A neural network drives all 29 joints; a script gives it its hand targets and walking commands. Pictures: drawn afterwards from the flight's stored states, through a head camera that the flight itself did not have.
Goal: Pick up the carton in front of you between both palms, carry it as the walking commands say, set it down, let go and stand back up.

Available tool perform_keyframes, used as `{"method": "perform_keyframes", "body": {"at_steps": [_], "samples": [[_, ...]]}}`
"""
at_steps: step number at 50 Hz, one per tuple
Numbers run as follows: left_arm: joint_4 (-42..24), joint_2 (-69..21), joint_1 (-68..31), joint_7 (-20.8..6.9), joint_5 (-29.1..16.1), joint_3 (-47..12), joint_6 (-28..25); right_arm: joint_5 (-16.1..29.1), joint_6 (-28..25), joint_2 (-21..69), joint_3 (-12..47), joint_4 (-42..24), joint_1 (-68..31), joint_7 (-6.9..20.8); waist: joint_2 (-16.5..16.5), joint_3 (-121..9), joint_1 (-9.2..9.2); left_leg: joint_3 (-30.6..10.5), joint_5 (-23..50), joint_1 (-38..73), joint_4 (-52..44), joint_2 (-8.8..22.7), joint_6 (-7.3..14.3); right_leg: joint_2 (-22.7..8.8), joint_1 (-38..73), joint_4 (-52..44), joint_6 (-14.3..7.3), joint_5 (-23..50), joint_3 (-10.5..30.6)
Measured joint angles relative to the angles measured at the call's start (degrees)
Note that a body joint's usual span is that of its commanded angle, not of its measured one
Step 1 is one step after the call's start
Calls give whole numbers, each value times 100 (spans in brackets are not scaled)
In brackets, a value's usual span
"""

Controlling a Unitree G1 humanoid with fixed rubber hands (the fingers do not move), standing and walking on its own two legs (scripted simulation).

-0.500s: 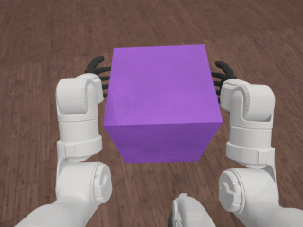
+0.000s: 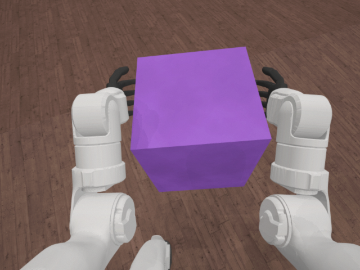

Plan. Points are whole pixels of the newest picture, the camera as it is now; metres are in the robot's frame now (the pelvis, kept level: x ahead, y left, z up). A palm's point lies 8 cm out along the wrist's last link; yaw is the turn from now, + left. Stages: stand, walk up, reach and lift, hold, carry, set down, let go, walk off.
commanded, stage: carry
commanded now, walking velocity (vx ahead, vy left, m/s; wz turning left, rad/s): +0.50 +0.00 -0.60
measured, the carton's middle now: (196, 129) +0.38 +0.02 +0.08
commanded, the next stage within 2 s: none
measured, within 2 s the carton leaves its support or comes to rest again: neither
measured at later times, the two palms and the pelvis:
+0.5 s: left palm (158, 11) +0.63 +0.12 +0.21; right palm (281, 8) +0.66 -0.18 +0.21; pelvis +0.27 -0.04 +0.04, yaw +3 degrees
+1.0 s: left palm out of the picture +0.91 +0.22 +0.20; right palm out of the picture +0.97 -0.07 +0.21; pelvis +0.57 +0.01 +0.06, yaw +16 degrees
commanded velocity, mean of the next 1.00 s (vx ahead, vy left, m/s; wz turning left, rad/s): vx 0.50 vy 0.00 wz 0.47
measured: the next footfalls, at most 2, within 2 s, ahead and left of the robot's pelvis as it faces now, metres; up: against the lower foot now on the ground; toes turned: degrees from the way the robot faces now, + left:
right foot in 0.34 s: +0.33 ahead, -0.11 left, +0.04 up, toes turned -6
left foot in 0.82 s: +0.66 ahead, +0.06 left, +0.08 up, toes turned +21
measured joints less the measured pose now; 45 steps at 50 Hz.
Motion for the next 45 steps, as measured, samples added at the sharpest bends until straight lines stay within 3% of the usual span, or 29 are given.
{"method": "perform_keyframes", "body": {"at_steps": [1,4,7,10,14,17,18,20,23,27,33,38,41,42,45], "samples": [[64,76,-26,-34,11,23,12,-24,-61,29,46,148,-52,-1,-113,-28,-109,146,400,206,-210,-77,144,-91,-34,385,-3,-159,98],[341,242,45,-174,44,102,-26,-129,-205,126,277,529,-42,-34,-134,-55,-458,385,95,570,-28,-81,517,-107,-722,2530,-27,-43,96],[457,185,81,-201,149,76,76,11,-103,76,372,506,175,-86,-32,-41,-736,422,-59,1103,-481,-30,526,-132,-1518,3801,-73,203,-146],[309,68,74,-202,268,86,161,237,-20,-42,378,363,224,-152,59,0,-955,406,-65,1573,-977,12,506,-273,-2046,3416,-40,270,-322],[17,-40,9,-221,396,234,177,429,-25,-143,347,314,-7,-241,159,-53,-1132,333,-252,2023,-1282,39,397,-403,-2117,1470,64,535,-407],[88,-84,-74,-255,517,316,145,479,-62,-231,358,559,-225,-276,200,-230,-1083,204,-732,2250,-955,53,266,-462,-1510,-39,96,1128,-657],[180,-106,-118,-262,554,327,107,513,-79,-304,370,675,-300,-274,247,-277,-1017,123,-994,2222,-566,94,308,-463,-1382,-85,133,1430,-754],[373,-180,-74,-244,638,262,-12,549,-155,-401,363,924,-341,-254,306,-319,-827,-168,-1274,1859,777,9,335,-469,-1274,283,176,1170,-874],[521,-178,174,-212,591,205,48,440,-102,-382,421,1297,-358,-201,254,-377,-603,-192,-918,1075,2584,-153,335,-579,-833,107,195,801,-972],[414,-60,291,-160,355,167,168,349,46,-351,542,1286,-421,-197,231,-239,-335,-82,-315,91,3401,-139,361,-665,-222,-350,177,654,-1173],[204,-45,218,-78,189,191,176,206,147,-252,387,907,-476,-204,269,-148,-106,178,-22,-1022,3291,-104,481,-702,567,-678,213,165,-1558],[328,-51,246,-90,179,197,122,116,136,-191,314,969,-454,-202,277,-175,-130,713,347,-846,1447,-233,714,-717,1368,-943,376,-278,-1872],[247,-26,387,-117,192,217,133,118,52,-137,413,1040,-385,-201,289,-53,-461,1050,462,171,70,-612,929,-906,1477,178,467,-357,-2031],[201,13,407,-129,209,209,150,125,17,-104,474,1027,-364,-215,201,14,-611,1060,322,461,-132,-764,1161,-1056,1276,1023,420,-79,-1893],[149,54,387,-170,256,257,95,208,-125,-123,658,1007,-356,-266,124,230,-957,943,-94,703,16,-974,1360,-732,-85,4069,326,145,-580]]}}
